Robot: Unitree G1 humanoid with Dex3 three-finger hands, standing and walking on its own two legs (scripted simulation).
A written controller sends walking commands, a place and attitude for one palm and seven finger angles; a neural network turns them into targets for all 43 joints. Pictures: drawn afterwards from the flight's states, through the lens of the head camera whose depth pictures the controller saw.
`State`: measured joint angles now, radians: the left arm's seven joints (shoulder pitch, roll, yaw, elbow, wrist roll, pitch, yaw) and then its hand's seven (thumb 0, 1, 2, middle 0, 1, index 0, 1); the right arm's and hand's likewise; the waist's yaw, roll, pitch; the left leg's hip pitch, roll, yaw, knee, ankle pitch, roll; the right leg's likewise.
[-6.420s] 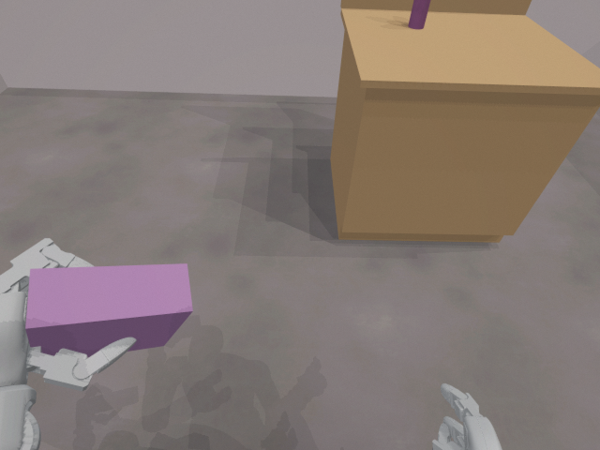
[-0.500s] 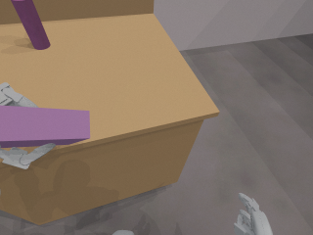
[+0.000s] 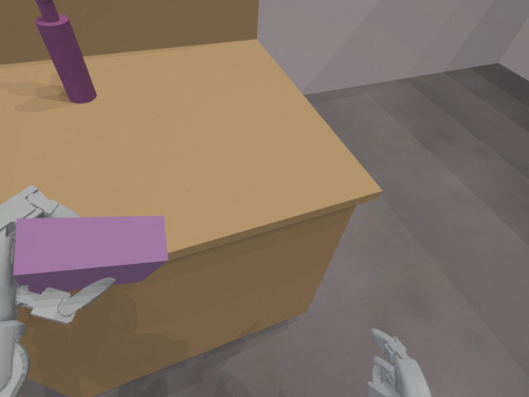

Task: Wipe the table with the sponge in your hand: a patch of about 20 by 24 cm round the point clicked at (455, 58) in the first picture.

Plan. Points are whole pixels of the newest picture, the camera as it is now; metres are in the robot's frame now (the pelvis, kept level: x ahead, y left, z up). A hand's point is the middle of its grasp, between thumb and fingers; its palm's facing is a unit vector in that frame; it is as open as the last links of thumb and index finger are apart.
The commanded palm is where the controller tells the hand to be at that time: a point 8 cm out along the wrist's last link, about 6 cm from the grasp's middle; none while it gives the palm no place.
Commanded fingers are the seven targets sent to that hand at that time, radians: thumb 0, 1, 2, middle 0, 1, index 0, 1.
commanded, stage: come to a stop and stand still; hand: left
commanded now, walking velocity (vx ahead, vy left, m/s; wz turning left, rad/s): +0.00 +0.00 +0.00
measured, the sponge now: (114, 255) +0.24 +0.21 +0.13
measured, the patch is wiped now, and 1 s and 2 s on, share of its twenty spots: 0.00 0.00 0.00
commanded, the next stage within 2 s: look again from close up in 0.02 s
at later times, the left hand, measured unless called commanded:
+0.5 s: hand (106, 244) +0.24 +0.22 +0.15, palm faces +0.38 -0.84 -0.38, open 9.6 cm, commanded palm +0.18 +0.25 +0.18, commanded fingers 0.00 0.10 1.30 -1.20 -1.60 -1.20 -1.60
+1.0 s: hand (131, 211) +0.29 +0.21 +0.15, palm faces +0.37 -0.82 -0.43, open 9.5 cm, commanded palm +0.22 +0.25 +0.18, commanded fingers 0.00 0.10 1.30 -1.20 -1.60 -1.20 -1.60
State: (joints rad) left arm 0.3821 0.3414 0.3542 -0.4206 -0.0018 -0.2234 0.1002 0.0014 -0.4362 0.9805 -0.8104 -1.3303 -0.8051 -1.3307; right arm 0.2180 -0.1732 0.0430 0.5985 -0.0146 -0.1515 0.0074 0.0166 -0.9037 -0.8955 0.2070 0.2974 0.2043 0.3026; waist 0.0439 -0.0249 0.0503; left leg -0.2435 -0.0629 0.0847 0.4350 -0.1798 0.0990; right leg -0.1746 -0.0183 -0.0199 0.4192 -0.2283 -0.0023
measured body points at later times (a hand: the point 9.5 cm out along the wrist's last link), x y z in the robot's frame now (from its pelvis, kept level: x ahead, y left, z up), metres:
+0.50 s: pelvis +0.02 -0.03 +0.00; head +0.04 -0.01 +0.45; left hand +0.21 +0.26 +0.17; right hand +0.21 -0.25 -0.07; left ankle +0.04 +0.04 -0.74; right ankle +0.00 -0.15 -0.74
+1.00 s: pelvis +0.07 -0.04 -0.01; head +0.08 -0.03 +0.44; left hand +0.26 +0.25 +0.18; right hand +0.24 -0.27 -0.09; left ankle +0.04 +0.04 -0.74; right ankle +0.00 -0.15 -0.74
